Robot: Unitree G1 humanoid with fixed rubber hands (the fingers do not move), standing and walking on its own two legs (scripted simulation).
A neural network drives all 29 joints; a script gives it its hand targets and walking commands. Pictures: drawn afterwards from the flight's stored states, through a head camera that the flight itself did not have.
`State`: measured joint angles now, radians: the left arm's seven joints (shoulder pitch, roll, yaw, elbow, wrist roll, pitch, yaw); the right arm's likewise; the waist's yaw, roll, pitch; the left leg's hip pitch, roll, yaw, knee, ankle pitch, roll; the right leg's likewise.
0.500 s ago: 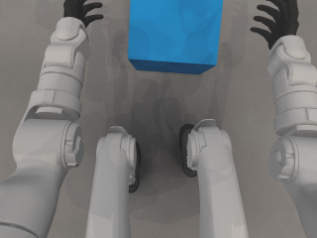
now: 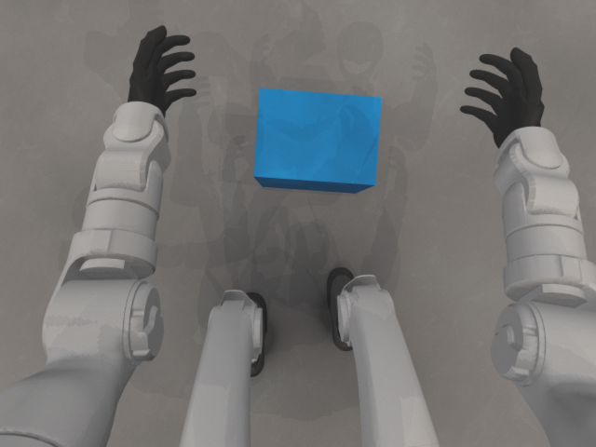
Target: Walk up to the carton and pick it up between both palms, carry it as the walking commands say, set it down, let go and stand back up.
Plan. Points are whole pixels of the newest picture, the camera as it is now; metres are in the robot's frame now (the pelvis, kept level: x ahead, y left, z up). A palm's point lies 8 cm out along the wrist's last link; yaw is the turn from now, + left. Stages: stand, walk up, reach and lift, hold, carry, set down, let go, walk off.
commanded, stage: set down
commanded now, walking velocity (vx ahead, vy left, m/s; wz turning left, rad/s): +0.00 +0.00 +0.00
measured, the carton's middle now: (314, 147) +0.52 -0.07 -0.49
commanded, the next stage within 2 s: let go in 0.30 s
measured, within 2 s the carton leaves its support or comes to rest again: neither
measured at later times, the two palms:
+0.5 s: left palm (114, 126) +0.47 +0.16 -0.04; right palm (553, 140) +0.42 -0.26 -0.03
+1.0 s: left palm out of the picture +0.31 +0.21 +0.08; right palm out of the picture +0.26 -0.24 +0.08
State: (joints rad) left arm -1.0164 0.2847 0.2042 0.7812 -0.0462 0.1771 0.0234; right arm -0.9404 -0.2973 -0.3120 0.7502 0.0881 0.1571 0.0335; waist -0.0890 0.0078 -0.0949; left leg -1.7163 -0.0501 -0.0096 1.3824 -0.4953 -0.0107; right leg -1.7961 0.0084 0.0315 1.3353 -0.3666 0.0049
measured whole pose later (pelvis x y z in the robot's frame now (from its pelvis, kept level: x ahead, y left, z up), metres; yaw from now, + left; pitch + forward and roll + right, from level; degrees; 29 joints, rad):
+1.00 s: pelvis +0.09 +0.00 +0.17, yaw -2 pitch +12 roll +0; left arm 0.04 0.17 0.09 0.53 0.02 0.00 -0.03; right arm 0.13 -0.19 -0.06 0.47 -0.01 0.00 0.07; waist -0.03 -0.01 0.02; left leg -0.44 -0.02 -0.03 0.57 -0.34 0.01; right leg -0.53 0.02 0.03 0.56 -0.25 0.00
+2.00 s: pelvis +0.10 +0.01 +0.18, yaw -1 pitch -1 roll -1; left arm 0.24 0.32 0.02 0.87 0.04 0.01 0.02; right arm 0.23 -0.34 -0.04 0.81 -0.03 0.01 -0.01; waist 0.01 0.03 0.00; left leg -0.11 -0.02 -0.05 0.44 -0.32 0.01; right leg -0.19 0.01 0.01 0.45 -0.25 0.01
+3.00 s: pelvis +0.07 +0.00 +0.19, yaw -1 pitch -3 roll +0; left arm 0.17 0.35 -0.01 1.10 0.02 -0.01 0.01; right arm 0.19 -0.37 0.00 1.02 -0.01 0.00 -0.01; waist 0.01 0.01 0.03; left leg -0.06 -0.03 -0.06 0.35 -0.24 0.01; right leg -0.13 0.00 0.00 0.35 -0.17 0.00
